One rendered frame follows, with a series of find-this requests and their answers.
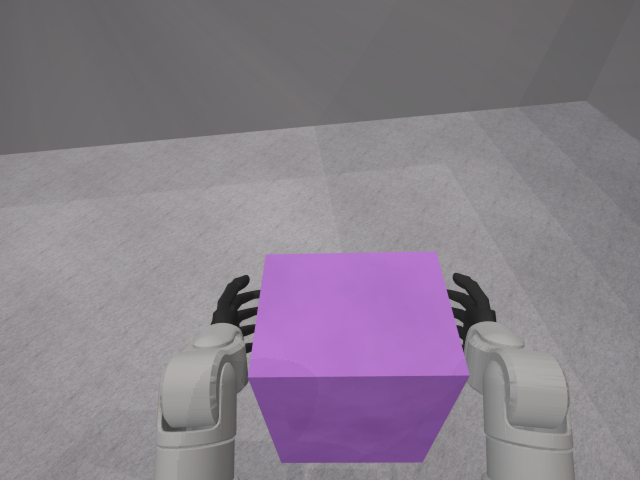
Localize right robot forearm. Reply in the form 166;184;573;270
464;321;575;480

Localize left robot forearm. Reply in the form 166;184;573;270
154;323;249;480

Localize robot left hand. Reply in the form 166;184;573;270
211;275;260;353

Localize robot right hand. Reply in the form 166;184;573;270
447;273;496;352

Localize carton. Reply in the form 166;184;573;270
248;251;470;463

